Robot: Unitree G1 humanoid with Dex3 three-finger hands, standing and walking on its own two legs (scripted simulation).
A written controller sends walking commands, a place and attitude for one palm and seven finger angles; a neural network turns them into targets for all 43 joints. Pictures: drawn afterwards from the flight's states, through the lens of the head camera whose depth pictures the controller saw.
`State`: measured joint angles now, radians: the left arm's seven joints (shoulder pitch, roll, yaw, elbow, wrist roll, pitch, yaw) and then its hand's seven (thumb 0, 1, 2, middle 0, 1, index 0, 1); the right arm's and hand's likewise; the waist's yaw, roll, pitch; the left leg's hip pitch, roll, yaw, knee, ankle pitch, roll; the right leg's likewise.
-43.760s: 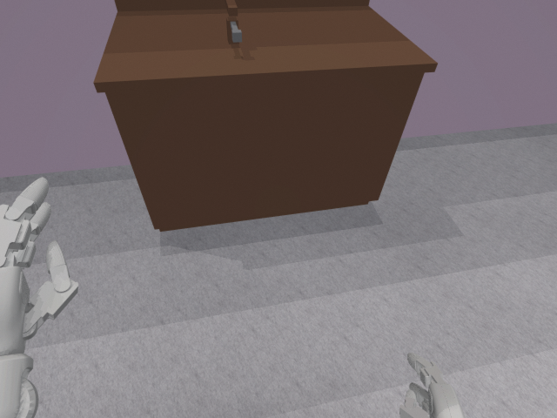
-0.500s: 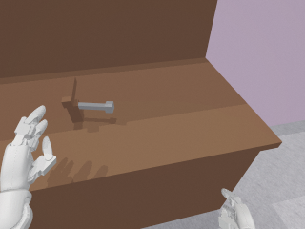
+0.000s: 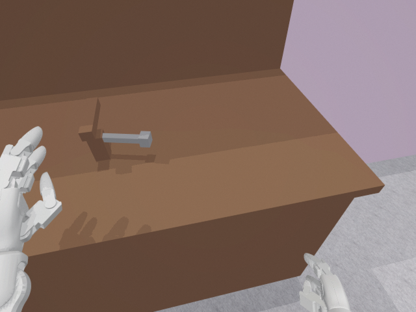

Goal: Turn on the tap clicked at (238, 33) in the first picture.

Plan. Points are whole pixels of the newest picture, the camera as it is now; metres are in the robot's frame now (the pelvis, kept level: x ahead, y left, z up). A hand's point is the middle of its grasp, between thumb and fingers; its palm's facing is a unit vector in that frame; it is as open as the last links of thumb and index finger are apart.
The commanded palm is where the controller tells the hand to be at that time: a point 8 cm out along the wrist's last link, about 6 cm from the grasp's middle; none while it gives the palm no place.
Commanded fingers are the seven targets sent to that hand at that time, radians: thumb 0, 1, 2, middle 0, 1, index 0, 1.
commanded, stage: step back with the hand held close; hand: left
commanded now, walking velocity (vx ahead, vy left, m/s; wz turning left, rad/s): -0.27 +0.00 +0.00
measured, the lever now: (145, 139) +0.47 +0.21 +0.07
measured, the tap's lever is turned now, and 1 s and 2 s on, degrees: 74 74 74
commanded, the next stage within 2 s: stop stepping back and stand still in 1.16 s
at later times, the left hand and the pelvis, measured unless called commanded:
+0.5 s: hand (23, 251) +0.15 +0.27 +0.16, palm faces +0.40 -0.81 -0.44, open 7.4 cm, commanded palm +0.09 +0.30 +0.17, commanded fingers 0.00 0.90 0.90 -0.20 -0.30 -0.20 -0.30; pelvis -0.06 +0.02 -0.01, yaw +1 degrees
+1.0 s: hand out of the picture +0.09 +0.27 +0.17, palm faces +0.42 -0.80 -0.43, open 7.4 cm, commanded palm +0.03 +0.30 +0.17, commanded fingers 0.00 0.90 0.90 -0.20 -0.30 -0.20 -0.30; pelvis -0.12 +0.02 -0.01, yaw +1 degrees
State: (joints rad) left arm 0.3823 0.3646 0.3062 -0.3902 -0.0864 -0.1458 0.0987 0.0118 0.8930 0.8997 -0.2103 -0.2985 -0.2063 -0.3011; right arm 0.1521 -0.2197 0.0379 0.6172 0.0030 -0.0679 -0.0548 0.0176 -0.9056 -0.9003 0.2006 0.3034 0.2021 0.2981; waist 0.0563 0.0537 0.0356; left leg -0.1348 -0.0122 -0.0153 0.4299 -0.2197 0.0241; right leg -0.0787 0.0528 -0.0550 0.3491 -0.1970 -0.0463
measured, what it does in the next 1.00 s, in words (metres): walks backwards: left foot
